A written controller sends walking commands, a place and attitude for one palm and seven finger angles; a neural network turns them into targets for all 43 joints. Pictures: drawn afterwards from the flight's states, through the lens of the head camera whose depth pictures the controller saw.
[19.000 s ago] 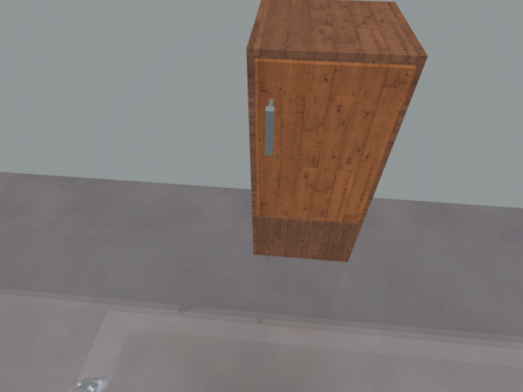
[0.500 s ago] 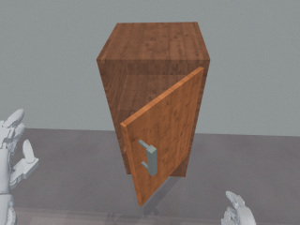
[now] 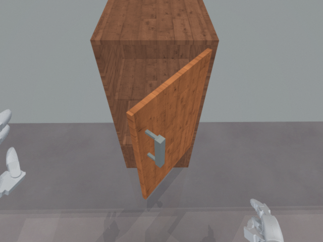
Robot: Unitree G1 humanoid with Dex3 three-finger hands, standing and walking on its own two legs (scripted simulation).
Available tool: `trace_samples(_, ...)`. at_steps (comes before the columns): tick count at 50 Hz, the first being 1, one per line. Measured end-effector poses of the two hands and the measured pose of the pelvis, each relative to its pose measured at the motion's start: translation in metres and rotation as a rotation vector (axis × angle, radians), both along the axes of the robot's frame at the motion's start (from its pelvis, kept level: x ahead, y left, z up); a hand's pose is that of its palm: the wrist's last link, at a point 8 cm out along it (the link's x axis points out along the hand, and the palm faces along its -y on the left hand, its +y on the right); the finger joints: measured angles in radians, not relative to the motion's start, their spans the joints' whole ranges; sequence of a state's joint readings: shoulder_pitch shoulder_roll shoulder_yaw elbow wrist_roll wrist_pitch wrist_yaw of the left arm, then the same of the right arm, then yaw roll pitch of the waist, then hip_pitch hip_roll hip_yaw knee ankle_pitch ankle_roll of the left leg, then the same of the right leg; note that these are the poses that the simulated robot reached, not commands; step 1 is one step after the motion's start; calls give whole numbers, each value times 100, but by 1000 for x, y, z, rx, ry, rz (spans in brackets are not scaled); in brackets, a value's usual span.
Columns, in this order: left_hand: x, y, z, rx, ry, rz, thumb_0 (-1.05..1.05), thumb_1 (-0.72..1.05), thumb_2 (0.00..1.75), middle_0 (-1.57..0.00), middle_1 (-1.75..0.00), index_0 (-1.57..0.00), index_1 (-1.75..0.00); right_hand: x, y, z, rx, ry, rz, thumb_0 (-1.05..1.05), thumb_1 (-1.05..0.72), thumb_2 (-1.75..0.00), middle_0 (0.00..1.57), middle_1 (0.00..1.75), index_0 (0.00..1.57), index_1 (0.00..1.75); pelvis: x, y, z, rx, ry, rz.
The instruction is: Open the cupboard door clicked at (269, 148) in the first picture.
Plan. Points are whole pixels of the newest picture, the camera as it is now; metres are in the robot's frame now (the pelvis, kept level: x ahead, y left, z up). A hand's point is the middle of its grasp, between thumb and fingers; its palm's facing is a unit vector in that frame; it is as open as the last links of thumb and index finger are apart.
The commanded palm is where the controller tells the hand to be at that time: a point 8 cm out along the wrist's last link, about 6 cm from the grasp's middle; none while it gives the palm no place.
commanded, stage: step back with the hand held close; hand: left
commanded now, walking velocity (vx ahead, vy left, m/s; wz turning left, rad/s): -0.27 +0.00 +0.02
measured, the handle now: (154, 148) +0.38 +0.05 -0.04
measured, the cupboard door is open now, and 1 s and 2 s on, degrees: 50 50 50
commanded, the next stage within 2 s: stop stepping back and stand still in 0.68 s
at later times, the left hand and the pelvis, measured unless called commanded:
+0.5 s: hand out of the picture +0.11 +0.29 +0.17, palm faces +0.48 -0.73 -0.48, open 7.4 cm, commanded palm +0.03 +0.32 +0.18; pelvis -0.08 +0.01 -0.02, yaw +5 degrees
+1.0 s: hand out of the picture +0.04 +0.24 +0.17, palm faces +0.35 -0.75 -0.55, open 7.4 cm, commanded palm -0.02 +0.29 +0.18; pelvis -0.16 -0.02 -0.01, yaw +1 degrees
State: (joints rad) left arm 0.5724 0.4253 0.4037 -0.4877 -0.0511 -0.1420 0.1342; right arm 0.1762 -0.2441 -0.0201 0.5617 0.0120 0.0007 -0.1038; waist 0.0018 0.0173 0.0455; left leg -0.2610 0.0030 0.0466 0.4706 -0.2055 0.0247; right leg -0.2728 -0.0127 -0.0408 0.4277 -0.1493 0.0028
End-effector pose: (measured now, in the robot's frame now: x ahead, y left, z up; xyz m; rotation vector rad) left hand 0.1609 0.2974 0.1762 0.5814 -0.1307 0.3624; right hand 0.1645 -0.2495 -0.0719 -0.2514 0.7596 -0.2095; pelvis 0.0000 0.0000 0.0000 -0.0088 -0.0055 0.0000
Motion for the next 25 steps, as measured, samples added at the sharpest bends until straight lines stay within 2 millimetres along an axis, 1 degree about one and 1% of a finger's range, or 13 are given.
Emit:
trace_samples(3,-12,5,5,15,-46,1,2,89,89,-21,-30,-22,-30,-8,7,2,1,-20,12,2,-90,-90,20,30,20,30,-11,4,-2,1,-7,1)
trace_samples(6,-26,8,6,27,-76,8,2,89,89,-21,-30,-22,-30,-16,15,2,11,-45,28,2,-90,-90,20,30,20,30,-22,6,-5,2,-14,2)
trace_samples(12,-52,13,-4,19,-97,45,2,89,89,-21,-30,-21,-30,-36,25,-5,18,-56,67,2,-90,-90,20,30,20,30,-43,8,-12,-9,-20,25)
trace_samples(18,-74,15,-9,-5,-133,46,2,89,89,-21,-30,-21,-30,-61,26,-12,-10,-10,92,2,-90,-90,20,30,20,30,-62,10,-16,-15,-13,42)
trace_samples(22,-83,18,-4,14,-164,17,2,89,89,-21,-30,-21,-30,-79,27,-15,-35,11,82,2,-90,-90,20,30,20,30,-75,15,-18,-32,-14,48)
trace_samples(25,-92,23,7,62,-184,23,2,89,89,-21,-30,-22,-31,-89,31,-16,-30,20,81,2,-90,-90,20,30,20,30,-81,14,-16,-56,-8,83)
